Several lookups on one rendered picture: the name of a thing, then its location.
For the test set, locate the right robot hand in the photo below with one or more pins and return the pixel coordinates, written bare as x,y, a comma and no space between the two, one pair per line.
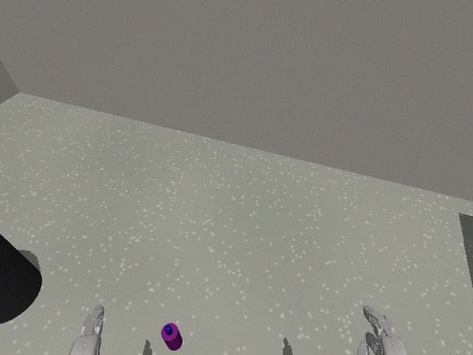
385,342

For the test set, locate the left robot hand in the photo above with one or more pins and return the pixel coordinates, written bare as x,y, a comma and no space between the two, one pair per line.
89,342

